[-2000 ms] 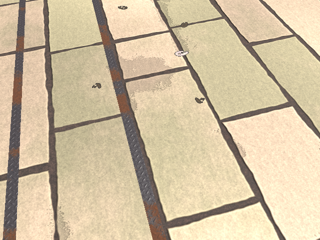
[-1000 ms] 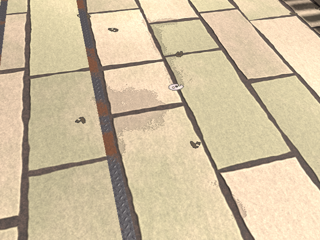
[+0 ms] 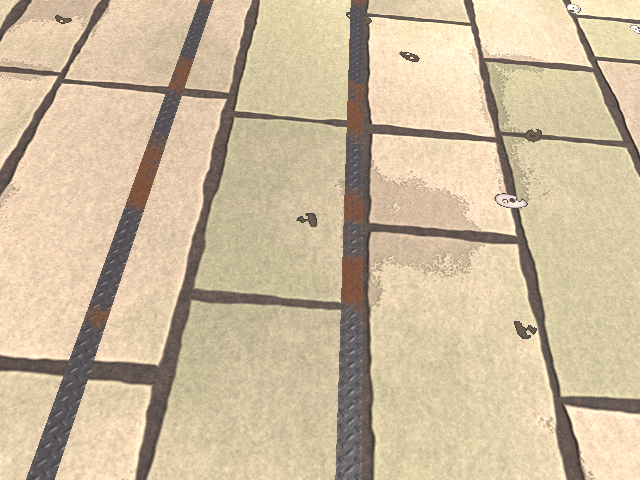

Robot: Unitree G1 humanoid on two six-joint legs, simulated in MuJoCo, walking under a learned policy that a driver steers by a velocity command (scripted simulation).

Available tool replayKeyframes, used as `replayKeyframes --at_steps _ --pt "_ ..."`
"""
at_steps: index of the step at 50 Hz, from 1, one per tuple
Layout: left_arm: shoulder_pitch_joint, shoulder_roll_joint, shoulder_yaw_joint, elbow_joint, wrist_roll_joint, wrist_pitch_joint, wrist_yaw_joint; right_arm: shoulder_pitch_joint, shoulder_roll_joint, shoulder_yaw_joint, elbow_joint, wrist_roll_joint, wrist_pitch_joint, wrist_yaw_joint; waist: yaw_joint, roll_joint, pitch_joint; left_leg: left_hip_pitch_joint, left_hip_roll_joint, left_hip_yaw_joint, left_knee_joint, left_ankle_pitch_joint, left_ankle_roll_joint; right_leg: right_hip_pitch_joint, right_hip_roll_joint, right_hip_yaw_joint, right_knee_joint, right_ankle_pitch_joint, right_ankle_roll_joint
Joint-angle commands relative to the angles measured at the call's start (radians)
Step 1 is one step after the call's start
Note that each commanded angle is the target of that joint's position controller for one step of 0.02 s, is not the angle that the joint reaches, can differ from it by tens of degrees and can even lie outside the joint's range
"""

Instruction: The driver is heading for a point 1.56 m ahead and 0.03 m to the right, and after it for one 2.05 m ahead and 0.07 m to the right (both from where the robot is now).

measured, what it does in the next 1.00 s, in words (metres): walks ahead: right foot, then left foot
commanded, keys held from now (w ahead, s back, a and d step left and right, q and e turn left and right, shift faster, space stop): w+q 0.30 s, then w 0.48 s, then w+e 0.22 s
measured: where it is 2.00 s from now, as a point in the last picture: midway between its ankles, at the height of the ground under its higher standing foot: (264, 263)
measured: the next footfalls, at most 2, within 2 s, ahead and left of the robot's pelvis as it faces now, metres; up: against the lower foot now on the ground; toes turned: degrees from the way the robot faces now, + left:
right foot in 0.42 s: +0.37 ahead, -0.09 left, +0.00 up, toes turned +15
left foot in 0.90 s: +0.60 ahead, +0.24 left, +0.00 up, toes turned +16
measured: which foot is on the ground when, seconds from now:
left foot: down 0.00-0.44, up 0.46-0.88, down 0.90-1.00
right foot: up 0.00-0.40, down 0.42-0.90, up 0.92-1.00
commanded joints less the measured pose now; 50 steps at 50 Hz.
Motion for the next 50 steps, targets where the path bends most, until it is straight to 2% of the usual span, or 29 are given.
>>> replayKeyframes --at_steps 1,2,4,7,15,18,19,20,21,22,23,24,25,26,27,28,31,33,36,40,42,43,44,45,46,47,48,49,50 --pt "-0.122 0.149 0.035 -0.100 0.017 -0.065 -0.001 -0.014 -0.171 -0.032 -0.071 0.008 -0.063 -0.013 0.003 0.169 0.078 0.212 0.284 -0.525 -0.473 -0.225 0.158 -0.410 -0.025 0.113 0.058 0.168 -0.018" --pt "-0.120 0.135 0.036 -0.090 0.027 -0.070 -0.003 -0.002 -0.156 -0.025 -0.070 0.006 -0.062 -0.020 0.006 0.155 0.061 0.206 0.248 -0.455 -0.472 -0.129 0.135 -0.360 -0.025 0.110 0.011 0.238 -0.010" --pt "-0.144 0.097 0.029 -0.092 0.026 -0.078 -0.014 0.063 -0.143 -0.021 -0.059 0.002 -0.069 -0.028 -0.009 0.122 0.034 0.242 0.216 -0.380 -0.465 0.046 0.124 -0.334 0.003 0.095 -0.080 0.357 0.008" --pt "-0.191 0.061 0.019 -0.111 0.025 -0.083 -0.024 0.131 -0.145 -0.023 -0.046 0.006 -0.071 -0.038 -0.029 0.128 0.027 0.249 0.190 -0.324 -0.450 0.152 0.115 -0.303 0.035 0.092 -0.234 0.465 0.031" --pt "-0.345 0.051 -0.009 -0.207 0.012 -0.108 -0.056 0.219 -0.163 -0.033 -0.019 0.018 -0.053 -0.044 -0.085 0.162 0.085 0.242 0.199 -0.360 -0.377 0.262 0.110 -0.223 0.071 0.080 -0.465 0.475 0.041" --pt "-0.268 0.083 -0.002 -0.196 0.010 -0.121 -0.065 0.204 -0.163 -0.034 -0.018 0.016 -0.040 -0.049 -0.050 0.212 0.058 0.256 0.223 -0.362 -0.328 0.428 0.088 -0.079 0.082 0.052 -0.494 0.442 0.009" --pt "-0.202 0.106 0.008 -0.182 0.011 -0.125 -0.061 0.190 -0.164 -0.034 -0.023 0.012 -0.037 -0.048 -0.017 0.232 0.025 0.267 0.212 -0.351 -0.266 0.597 0.076 0.009 0.101 0.028 -0.506 0.407 -0.013" --pt "-0.082 0.139 0.025 -0.150 0.015 -0.126 -0.053 0.177 -0.152 -0.028 -0.028 0.007 -0.035 -0.046 0.041 0.223 -0.056 0.260 0.164 -0.307 -0.134 0.771 0.051 0.174 0.115 0.006 -0.536 0.418 -0.048" --pt "0.092 0.177 0.037 -0.123 0.026 -0.124 -0.045 0.154 -0.130 -0.015 -0.047 -0.005 -0.035 -0.041 0.121 0.198 -0.201 0.137 0.119 -0.279 0.087 0.729 0.019 0.457 0.020 0.093 -0.485 0.409 -0.110" --pt "0.264 0.260 0.058 -0.096 0.042 -0.116 -0.038 0.253 -0.038 0.010 -0.062 -0.012 -0.046 -0.037 0.114 -0.048 -0.390 -0.191 -0.015 -0.216 0.458 0.323 -0.051 0.850 -0.226 0.481 -0.478 0.286 -0.246" --pt "0.300 0.211 0.047 -0.050 0.027 -0.112 -0.054 0.320 -0.035 0.016 -0.050 0.029 -0.062 -0.036 0.089 -0.285 -0.430 -0.396 -0.086 -0.229 0.676 -0.209 -0.069 0.920 -0.349 0.847 -0.669 0.116 -0.328" --pt "0.218 0.133 0.025 -0.062 0.008 -0.110 -0.053 0.224 -0.131 -0.005 -0.055 0.050 -0.071 -0.035 0.095 -0.162 -0.233 -0.491 -0.015 -0.238 0.754 -0.159 -0.058 0.775 -0.306 0.739 -0.702 0.016 -0.281" --pt "0.150 0.089 0.013 -0.078 0.012 -0.102 -0.047 0.113 -0.150 -0.006 -0.078 0.044 -0.076 -0.032 0.091 -0.069 -0.120 -0.487 0.036 -0.194 0.734 -0.074 -0.046 0.619 -0.261 0.565 -0.709 0.066 -0.244" --pt "0.102 0.070 0.004 -0.081 0.023 -0.097 -0.045 0.048 -0.137 -0.006 -0.093 0.027 -0.080 -0.030 0.065 -0.008 -0.040 -0.453 0.072 -0.165 0.675 -0.018 -0.041 0.467 -0.218 0.458 -0.739 0.176 -0.230" --pt "0.078 0.047 -0.005 -0.082 0.034 -0.099 -0.043 0.030 -0.131 -0.012 -0.098 0.011 -0.078 -0.028 0.037 -0.013 -0.016 -0.411 0.105 -0.156 0.617 0.019 -0.037 0.387 -0.182 0.388 -0.763 0.249 -0.219" --pt "0.074 0.045 -0.009 -0.077 0.040 -0.099 -0.042 0.045 -0.106 -0.009 -0.098 0.011 -0.074 -0.022 0.016 -0.036 -0.012 -0.371 0.121 -0.146 0.587 0.036 -0.037 0.338 -0.165 0.348 -0.788 0.289 -0.220" --pt "0.100 0.078 -0.004 -0.055 0.023 -0.106 -0.036 0.011 -0.055 0.009 -0.123 0.004 -0.067 -0.018 0.002 -0.040 0.020 -0.390 0.146 -0.103 0.458 0.072 -0.059 0.279 -0.163 0.259 -0.848 0.409 -0.247" --pt "0.116 0.107 0.002 -0.051 0.016 -0.104 -0.030 -0.060 -0.049 0.019 -0.151 -0.007 -0.072 -0.014 0.016 -0.023 0.031 -0.398 0.149 -0.078 0.323 0.180 -0.075 0.273 -0.147 0.194 -0.865 0.468 -0.242" --pt "0.157 0.125 0.002 -0.043 0.005 -0.094 -0.027 -0.180 -0.034 0.032 -0.182 -0.001 -0.082 0.002 0.055 -0.022 0.043 -0.312 0.106 -0.026 0.092 0.362 -0.078 0.253 -0.093 0.100 -0.860 0.500 -0.198" --pt "0.254 0.147 0.003 -0.010 -0.008 -0.074 -0.025 -0.283 -0.063 0.027 -0.229 0.012 -0.085 0.019 0.079 -0.024 0.056 -0.291 0.075 -0.031 -0.035 0.384 -0.057 0.369 -0.153 0.125 -0.814 0.514 -0.172" --pt "0.267 0.161 0.005 -0.003 -0.006 -0.057 -0.022 -0.263 -0.094 0.014 -0.235 0.011 -0.090 0.024 0.046 -0.032 0.041 -0.234 0.053 -0.030 -0.077 0.318 -0.037 0.425 -0.174 0.148 -0.741 0.600 -0.151" --pt "0.252 0.171 0.006 -0.008 -0.004 -0.050 -0.020 -0.190 -0.119 -0.001 -0.219 0.008 -0.092 0.022 -0.006 -0.037 -0.002 -0.121 0.029 -0.012 -0.105 0.300 -0.020 0.422 -0.157 0.134 -0.645 0.726 -0.134" --pt "0.251 0.156 -0.002 -0.014 0.004 -0.047 -0.020 -0.044 -0.163 -0.026 -0.178 0.005 -0.092 0.015 -0.079 -0.026 -0.093 0.091 0.017 0.000 -0.110 0.299 0.006 0.366 -0.109 0.105 -0.469 0.797 -0.107" --pt "0.245 0.097 -0.026 -0.046 0.029 -0.050 -0.020 0.138 -0.241 -0.050 -0.151 -0.011 -0.088 0.002 -0.150 0.062 -0.248 0.389 0.191 -0.168 -0.068 0.315 0.066 0.177 -0.046 0.064 -0.166 0.574 -0.066" --pt "0.393 -0.040 -0.064 -0.058 0.018 -0.067 -0.024 0.186 -0.318 -0.063 -0.134 -0.023 -0.079 0.004 -0.078 0.349 -0.415 0.680 0.448 -0.631 -0.181 0.124 0.213 -0.161 0.110 0.050 0.187 -0.068 -0.011" --pt "0.344 0.075 -0.037 -0.039 -0.011 -0.077 -0.026 0.191 -0.209 -0.038 -0.138 -0.018 -0.078 0.006 -0.115 0.255 -0.392 0.629 0.426 -0.712 -0.265 0.023 0.195 -0.249 0.076 0.169 0.310 -0.118 -0.016" --pt "0.254 0.127 -0.019 -0.070 -0.031 -0.080 -0.025 0.119 -0.169 -0.022 -0.141 -0.014 -0.082 0.003 -0.105 0.211 -0.231 0.511 0.396 -0.544 -0.277 0.065 0.153 -0.316 0.034 0.154 0.339 -0.038 -0.024" --pt "0.205 0.118 -0.019 -0.080 -0.023 -0.079 -0.020 0.049 -0.142 -0.013 -0.144 -0.014 -0.086 0.003 -0.076 0.150 -0.155 0.382 0.357 -0.425 -0.300 0.158 0.134 -0.294 -0.011 0.133 0.307 0.048 -0.022" --pt "0.185 0.108 -0.013 -0.082 -0.008 -0.071 -0.017 -0.004 -0.111 -0.006 -0.141 -0.016 -0.091 0.007 -0.047 0.136 -0.094 0.274 0.320 -0.329 -0.335 0.224 0.121 -0.260 -0.038 0.132 0.256 0.101 -0.019"
Over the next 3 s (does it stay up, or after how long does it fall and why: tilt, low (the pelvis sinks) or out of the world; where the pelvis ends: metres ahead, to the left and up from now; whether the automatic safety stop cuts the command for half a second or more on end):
stays up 1.48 -0.10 -0.01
